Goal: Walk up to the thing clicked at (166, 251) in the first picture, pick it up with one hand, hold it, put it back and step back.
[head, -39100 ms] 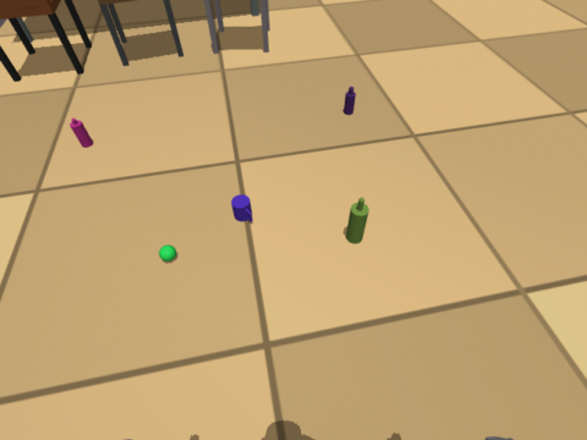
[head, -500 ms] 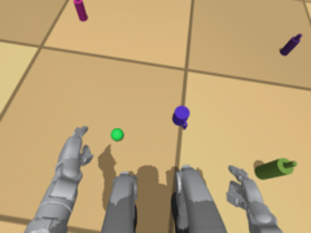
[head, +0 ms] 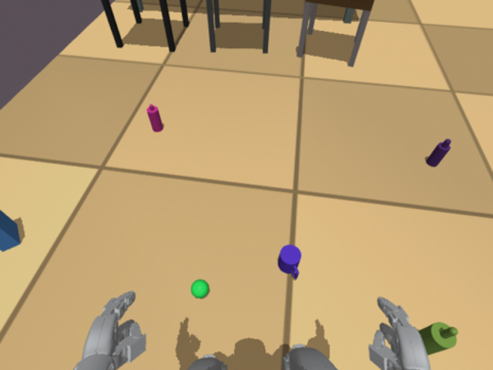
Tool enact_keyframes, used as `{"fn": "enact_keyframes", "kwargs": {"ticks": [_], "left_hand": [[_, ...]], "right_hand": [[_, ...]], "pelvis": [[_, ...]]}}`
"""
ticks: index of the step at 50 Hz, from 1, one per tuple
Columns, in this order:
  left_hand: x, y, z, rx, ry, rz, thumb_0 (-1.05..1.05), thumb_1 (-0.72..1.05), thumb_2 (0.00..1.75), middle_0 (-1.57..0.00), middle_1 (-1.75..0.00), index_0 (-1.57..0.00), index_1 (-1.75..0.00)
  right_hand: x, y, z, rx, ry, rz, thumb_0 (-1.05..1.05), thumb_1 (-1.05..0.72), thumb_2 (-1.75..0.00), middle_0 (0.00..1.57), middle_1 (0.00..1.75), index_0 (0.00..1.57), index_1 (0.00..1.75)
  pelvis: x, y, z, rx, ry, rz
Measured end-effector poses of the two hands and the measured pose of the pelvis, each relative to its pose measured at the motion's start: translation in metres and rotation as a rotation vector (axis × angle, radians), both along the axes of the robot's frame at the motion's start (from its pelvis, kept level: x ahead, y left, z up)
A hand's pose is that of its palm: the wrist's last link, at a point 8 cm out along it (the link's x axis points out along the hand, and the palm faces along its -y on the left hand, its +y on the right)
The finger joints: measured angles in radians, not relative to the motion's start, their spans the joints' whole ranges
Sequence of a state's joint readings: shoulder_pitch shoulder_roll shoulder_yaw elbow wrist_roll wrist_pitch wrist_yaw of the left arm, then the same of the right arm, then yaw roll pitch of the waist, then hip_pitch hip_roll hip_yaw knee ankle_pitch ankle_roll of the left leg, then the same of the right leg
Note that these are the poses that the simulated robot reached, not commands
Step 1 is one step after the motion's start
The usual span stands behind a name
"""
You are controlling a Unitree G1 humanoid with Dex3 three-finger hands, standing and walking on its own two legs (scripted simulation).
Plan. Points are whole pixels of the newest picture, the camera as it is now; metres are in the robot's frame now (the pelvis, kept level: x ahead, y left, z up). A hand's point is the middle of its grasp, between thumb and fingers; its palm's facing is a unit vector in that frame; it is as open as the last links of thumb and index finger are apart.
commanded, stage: home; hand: left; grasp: from above
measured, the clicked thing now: (199, 288) +0.47 +0.16 -0.67
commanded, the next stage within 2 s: none
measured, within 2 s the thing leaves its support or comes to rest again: neither
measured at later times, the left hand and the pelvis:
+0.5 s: hand (135, 354) +0.16 +0.18 -0.04, palm faces +0.06 -0.98 -0.19, open 7.4 cm; pelvis +0.01 +0.00 +0.01, yaw +1 degrees
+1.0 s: hand (138, 354) +0.16 +0.18 -0.04, palm faces +0.05 -0.98 -0.19, open 7.4 cm; pelvis +0.01 +0.00 +0.01, yaw +0 degrees
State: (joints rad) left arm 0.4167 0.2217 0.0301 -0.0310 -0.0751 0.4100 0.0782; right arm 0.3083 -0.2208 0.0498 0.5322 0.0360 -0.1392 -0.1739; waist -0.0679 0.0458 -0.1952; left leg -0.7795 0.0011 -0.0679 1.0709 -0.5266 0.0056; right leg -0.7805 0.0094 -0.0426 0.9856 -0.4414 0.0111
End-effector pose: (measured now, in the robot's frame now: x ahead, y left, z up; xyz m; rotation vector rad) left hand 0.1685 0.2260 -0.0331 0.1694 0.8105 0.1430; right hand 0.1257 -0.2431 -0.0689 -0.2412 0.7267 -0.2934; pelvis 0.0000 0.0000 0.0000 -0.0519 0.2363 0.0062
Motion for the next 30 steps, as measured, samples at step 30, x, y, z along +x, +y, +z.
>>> {"fn": "enact_keyframes", "kwargs": {"ticks": [30], "left_hand": [[-0.02,0.003,0.023,-0.009,-0.004,-0.009,0.01,0.91,0.9,-0.2,-0.3,-0.2,-0.3]], "right_hand": [[0.028,0.008,0.022,-0.012,-0.116,0.079,0.01,-0.9,-0.9,0.21,0.3,0.2,0.3]], "pelvis": [[0.006,0.0,0.011,0.003,-0.064,0.01]]}}
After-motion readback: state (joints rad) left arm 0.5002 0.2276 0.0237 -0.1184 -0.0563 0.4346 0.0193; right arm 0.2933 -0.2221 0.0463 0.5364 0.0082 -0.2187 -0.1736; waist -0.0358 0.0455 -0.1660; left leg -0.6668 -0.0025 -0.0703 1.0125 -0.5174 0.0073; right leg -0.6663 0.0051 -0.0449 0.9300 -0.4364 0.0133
